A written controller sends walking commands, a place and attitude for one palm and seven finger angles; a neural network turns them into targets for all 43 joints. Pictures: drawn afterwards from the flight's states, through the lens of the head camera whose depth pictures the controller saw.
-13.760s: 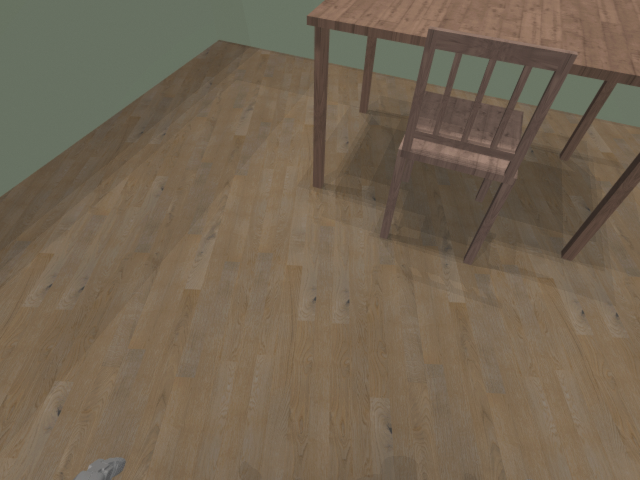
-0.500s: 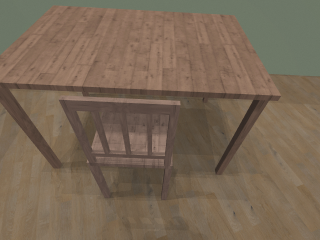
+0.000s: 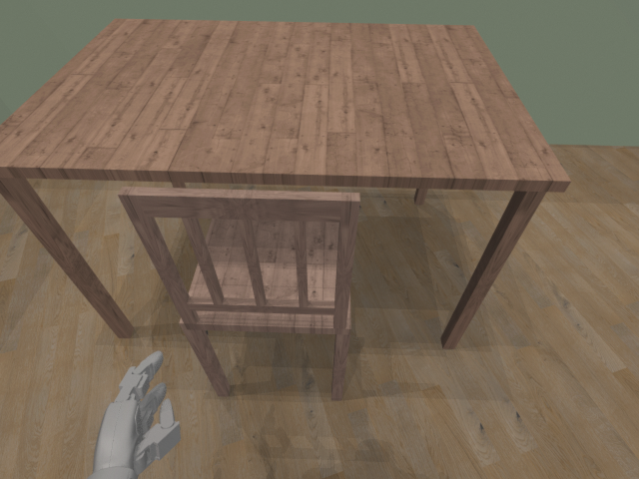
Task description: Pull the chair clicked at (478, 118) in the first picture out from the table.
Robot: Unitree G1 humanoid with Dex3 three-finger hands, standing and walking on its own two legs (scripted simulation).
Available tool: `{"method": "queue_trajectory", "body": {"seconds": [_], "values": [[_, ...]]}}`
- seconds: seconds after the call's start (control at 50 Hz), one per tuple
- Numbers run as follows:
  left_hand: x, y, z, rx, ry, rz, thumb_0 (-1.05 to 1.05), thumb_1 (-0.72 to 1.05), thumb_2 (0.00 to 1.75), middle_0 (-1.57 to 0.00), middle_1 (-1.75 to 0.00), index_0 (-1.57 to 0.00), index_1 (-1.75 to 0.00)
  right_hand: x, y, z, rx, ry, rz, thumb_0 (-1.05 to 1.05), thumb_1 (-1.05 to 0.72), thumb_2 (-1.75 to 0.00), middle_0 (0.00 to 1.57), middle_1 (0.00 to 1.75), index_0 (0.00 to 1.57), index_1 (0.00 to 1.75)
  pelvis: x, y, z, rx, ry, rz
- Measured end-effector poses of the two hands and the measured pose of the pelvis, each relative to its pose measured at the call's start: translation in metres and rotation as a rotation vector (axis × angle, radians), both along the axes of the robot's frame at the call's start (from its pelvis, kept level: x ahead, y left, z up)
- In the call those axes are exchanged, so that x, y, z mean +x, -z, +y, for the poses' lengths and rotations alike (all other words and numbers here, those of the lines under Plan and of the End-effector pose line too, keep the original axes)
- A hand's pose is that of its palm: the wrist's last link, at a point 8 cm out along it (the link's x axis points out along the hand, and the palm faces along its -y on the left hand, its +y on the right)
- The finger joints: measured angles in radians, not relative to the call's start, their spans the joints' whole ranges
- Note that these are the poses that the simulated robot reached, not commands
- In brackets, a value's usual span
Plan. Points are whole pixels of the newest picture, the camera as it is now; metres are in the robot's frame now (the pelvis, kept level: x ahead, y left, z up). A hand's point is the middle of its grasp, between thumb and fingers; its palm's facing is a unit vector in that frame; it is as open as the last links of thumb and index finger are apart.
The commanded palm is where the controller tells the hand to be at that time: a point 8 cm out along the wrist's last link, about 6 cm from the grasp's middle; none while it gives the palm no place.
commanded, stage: raise the hand toward the chair's back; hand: left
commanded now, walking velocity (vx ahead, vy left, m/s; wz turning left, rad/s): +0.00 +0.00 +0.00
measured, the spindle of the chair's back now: (253, 264) +0.50 +0.13 -0.09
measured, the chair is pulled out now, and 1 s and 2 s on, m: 0.00 0.00 0.00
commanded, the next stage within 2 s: aim the fingers beside a spindle in 1.90 s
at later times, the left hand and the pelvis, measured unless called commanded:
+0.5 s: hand (213, 442) +0.19 +0.14 -0.05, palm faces -0.07 -1.00 -0.05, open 11.7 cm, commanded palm +0.16 +0.20 -0.04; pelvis -0.03 -0.05 -0.09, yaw +1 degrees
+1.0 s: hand (186, 421) +0.21 +0.17 -0.03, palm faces +0.00 -1.00 -0.04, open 15.8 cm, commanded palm +0.18 +0.23 -0.03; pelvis -0.02 -0.02 -0.07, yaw +0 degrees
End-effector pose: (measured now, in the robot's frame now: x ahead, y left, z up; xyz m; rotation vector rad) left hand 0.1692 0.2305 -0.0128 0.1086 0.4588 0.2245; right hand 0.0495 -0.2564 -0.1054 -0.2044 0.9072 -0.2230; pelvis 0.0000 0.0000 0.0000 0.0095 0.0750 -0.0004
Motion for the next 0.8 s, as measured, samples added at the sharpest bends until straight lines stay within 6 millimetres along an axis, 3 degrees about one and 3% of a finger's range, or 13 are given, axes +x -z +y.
{"method": "queue_trajectory", "body": {"seconds": [0.04, 0.1, 0.16, 0.24, 0.32, 0.4, 0.52, 0.66, 0.8], "values": [[0.026, -0.017, -0.017, -0.060, 0.076, -0.221, 0.04, 0.85, 0.85, -0.18, -0.28, -0.18, -0.28, 0.027, -0.005, -0.014, -0.032, -0.023, -0.105, 0.02, -0.93, -0.90, 0.20, 0.30, 0.20, 0.30, -0.005, 0.010, -0.004, -0.002, 0.012, 0.050], [0.035, -0.017, -0.045, -0.150, 0.219, -0.451, 0.02, 0.78, 0.82, -0.18, -0.27, -0.18, -0.27, 0.069, -0.017, -0.031, -0.067, -0.059, -0.249, 0.02, -0.92, -0.90, 0.20, 0.30, 0.20, 0.30, -0.012, 0.030, -0.014, 0.000, 0.032, 0.107], [0.019, 0.008, -0.058, -0.160, 0.303, -0.475, 0.02, 0.70, 0.80, -0.18, -0.26, -0.18, -0.26, 0.108, -0.025, -0.039, -0.090, -0.110, -0.361, 0.01, -0.92, -0.90, 0.20, 0.30, 0.20, 0.30, -0.018, 0.051, -0.024, 0.007, 0.039, 0.149], [-0.019, 0.047, -0.045, -0.142, 0.212, -0.329, 0.01, 0.59, 0.76, -0.17, -0.25, -0.18, -0.25, 0.149, -0.022, -0.035, -0.088, -0.182, -0.433, 0.01, -0.91, -0.90, 0.20, 0.30, 0.20, 0.30, -0.022, 0.071, -0.036, 0.003, 0.024, 0.180], [-0.045, 0.042, -0.023, -0.053, 0.093, -0.344, 0.02, 0.50, 0.72, -0.17, -0.23, -0.17, -0.24, 0.168, -0.003, -0.019, -0.053, -0.247, -0.432, 0.01, -0.91, -0.90, 0.20, 0.30, 0.20, 0.30, -0.025, 0.082, -0.046, -0.021, -0.006, 0.206], [-0.035, 0.025, -0.025, -0.019, 0.155, -0.453, 0.02, 0.40, 0.68, -0.15, -0.22, -0.15, -0.22, 0.163, 0.028, -0.002, 0.006, -0.290, -0.372, 0.01, -0.91, -0.90, 0.20, 0.30, 0.20, 0.30, -0.030, 0.089, -0.051, -0.044, -0.031, 0.226], [0.007, 0.032, -0.037, -0.095, 0.297, -0.362, 0.01, 0.26, 0.62, -0.14, -0.20, -0.14, -0.20, 0.120, 0.063, 0.004, 0.089, -0.202, -0.218, 0.01, -0.91, -0.90, 0.20, 0.30, 0.21, 0.30, -0.030, 0.087, -0.054, -0.040, -0.024, 0.240], [0.016, 0.017, -0.027, -0.079, 0.214, -0.335, 0.01, 0.10, 0.55, -0.12, -0.17, -0.12, -0.18, 0.070, 0.059, -0.019, 0.060, -0.059, -0.108, 0.01, -0.91, -0.90, 0.20, 0.30, 0.21, 0.30, -0.021, 0.070, -0.047, -0.020, -0.003, 0.236], [0.011, 0.020, -0.019, -0.066, 0.231, -0.362, 0.01, -0.06, 0.48, -0.10, -0.15, -0.11, -0.15, 0.066, 0.047, -0.039, -0.034, -0.044, -0.109, 0.01, -0.91, -0.90, 0.20, 0.30, 0.20, 0.30, -0.020, 0.069, -0.036, -0.023, 0.000, 0.239]]}}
